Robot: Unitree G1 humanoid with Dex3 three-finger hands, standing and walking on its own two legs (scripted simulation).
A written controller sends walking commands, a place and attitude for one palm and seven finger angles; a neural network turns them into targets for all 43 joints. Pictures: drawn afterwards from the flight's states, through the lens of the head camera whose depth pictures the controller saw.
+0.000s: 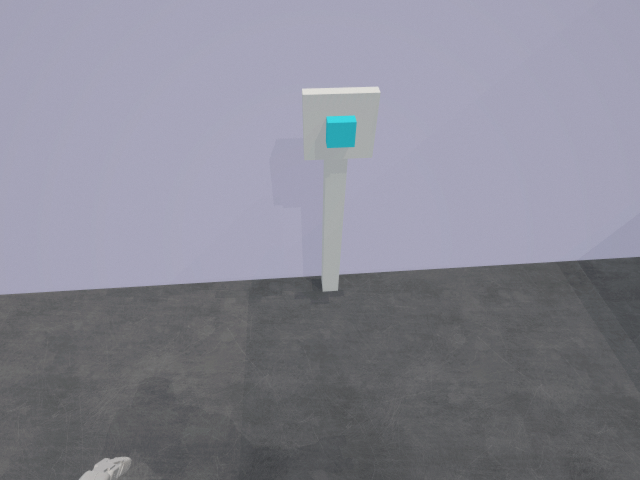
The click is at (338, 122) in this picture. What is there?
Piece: button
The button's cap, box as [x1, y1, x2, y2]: [326, 116, 356, 147]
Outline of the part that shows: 326,116 327,147 354,146 356,124 354,116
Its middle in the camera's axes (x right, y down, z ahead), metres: +0.05 -0.26 +0.94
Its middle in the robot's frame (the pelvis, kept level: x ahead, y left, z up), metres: +0.88 -0.01 -0.03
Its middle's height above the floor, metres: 0.73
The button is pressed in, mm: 0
